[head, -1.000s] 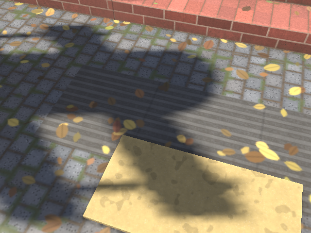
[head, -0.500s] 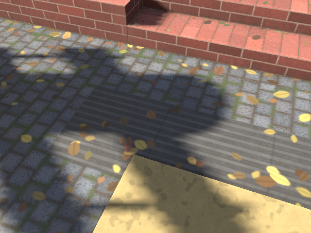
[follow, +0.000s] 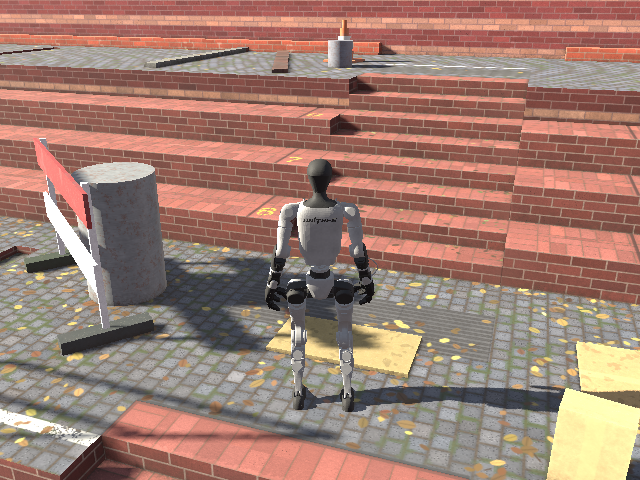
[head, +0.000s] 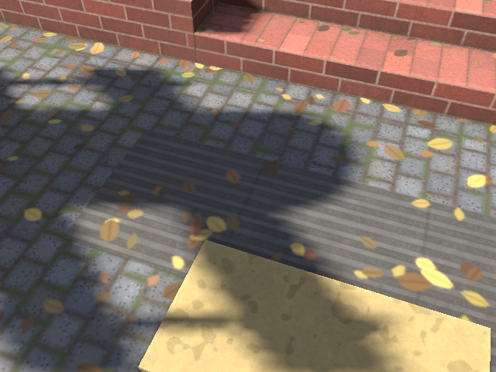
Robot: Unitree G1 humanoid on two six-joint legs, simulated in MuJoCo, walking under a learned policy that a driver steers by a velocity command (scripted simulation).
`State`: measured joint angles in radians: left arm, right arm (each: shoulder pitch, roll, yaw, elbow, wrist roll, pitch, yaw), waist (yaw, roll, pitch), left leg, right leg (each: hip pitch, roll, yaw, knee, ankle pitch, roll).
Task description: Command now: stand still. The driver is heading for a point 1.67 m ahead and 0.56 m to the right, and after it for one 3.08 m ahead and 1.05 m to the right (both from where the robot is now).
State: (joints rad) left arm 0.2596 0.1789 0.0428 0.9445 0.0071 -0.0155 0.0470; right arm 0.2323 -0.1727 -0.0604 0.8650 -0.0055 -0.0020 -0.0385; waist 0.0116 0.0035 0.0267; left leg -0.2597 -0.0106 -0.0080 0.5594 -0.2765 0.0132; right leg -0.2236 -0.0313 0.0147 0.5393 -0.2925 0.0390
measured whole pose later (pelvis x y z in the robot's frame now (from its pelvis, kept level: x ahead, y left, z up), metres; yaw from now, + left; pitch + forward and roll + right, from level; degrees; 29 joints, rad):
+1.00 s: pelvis +0.00 +0.00 +0.00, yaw -1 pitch -1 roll +0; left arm 0.30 0.16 0.02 1.11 0.00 -0.01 0.05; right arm 0.24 -0.17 -0.03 1.09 0.01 0.00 -0.04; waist 0.00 0.00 0.04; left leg -0.23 -0.01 0.00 0.50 -0.25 0.01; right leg -0.20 -0.03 0.02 0.49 -0.27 0.04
